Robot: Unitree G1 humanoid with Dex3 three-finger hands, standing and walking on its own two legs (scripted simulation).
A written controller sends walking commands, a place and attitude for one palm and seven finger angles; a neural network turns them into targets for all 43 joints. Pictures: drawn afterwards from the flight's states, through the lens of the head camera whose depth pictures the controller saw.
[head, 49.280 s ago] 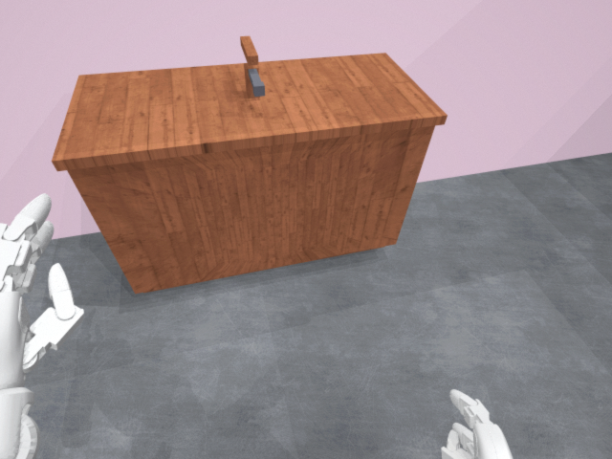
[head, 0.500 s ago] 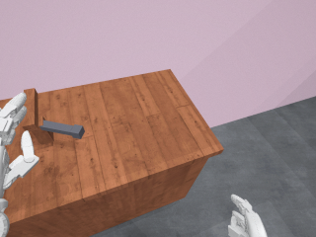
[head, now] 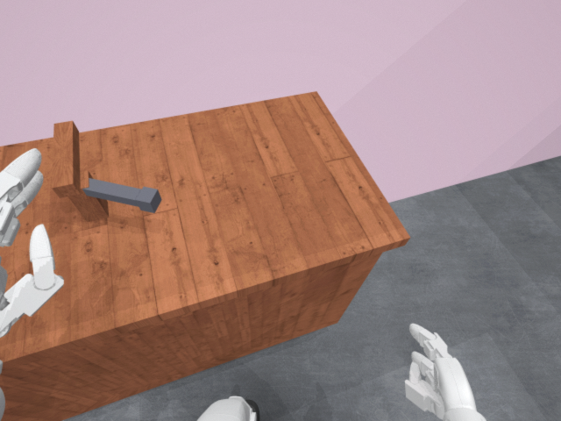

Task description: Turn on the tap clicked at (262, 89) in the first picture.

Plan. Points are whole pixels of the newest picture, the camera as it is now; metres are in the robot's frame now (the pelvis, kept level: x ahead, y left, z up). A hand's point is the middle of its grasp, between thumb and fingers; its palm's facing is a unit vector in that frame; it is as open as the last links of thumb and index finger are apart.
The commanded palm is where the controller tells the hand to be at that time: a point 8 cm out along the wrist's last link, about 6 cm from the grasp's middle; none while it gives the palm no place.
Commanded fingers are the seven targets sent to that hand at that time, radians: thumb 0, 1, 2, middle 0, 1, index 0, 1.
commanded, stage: come to a stop and stand still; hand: left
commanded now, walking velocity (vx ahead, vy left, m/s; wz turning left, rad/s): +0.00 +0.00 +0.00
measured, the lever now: (149, 199) +0.41 +0.25 +0.02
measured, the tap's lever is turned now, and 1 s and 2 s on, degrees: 58 58 58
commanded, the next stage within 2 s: look again from close up in 1.30 s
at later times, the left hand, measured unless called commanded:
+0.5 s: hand out of the picture +0.23 +0.29 +0.22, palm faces +0.50 -0.73 -0.46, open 7.4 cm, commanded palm +0.13 +0.28 +0.18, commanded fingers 0.00 0.90 0.90 -0.20 -0.30 -0.20 -0.30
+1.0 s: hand (66, 222) +0.27 +0.25 +0.18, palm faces +0.37 -0.85 -0.37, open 7.4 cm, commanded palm +0.20 +0.28 +0.18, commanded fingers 0.00 0.90 0.90 -0.20 -0.30 -0.20 -0.30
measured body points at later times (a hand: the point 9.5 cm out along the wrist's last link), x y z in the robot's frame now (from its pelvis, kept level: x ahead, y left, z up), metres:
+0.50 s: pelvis -0.02 -0.01 +0.00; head +0.01 +0.02 +0.45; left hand +0.19 +0.33 +0.24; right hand +0.16 -0.22 -0.08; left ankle +0.08 +0.08 -0.73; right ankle +0.03 -0.15 -0.73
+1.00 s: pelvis +0.04 +0.00 +0.01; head +0.06 +0.03 +0.45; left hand +0.24 +0.29 +0.20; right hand +0.21 -0.22 -0.07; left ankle +0.08 +0.08 -0.73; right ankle +0.03 -0.15 -0.73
